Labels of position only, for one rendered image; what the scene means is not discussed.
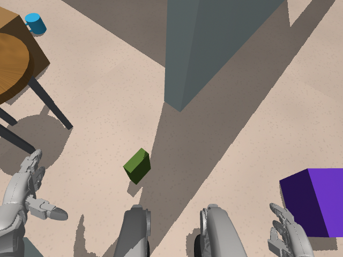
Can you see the right robot hand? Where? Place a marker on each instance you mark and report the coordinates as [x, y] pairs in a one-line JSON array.
[[295, 241]]

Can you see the left robot hand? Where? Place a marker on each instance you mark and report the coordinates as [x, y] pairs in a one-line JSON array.
[[23, 185]]

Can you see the left robot arm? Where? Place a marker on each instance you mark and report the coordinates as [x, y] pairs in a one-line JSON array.
[[13, 217]]

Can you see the stool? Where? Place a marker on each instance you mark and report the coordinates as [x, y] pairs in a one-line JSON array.
[[16, 71]]

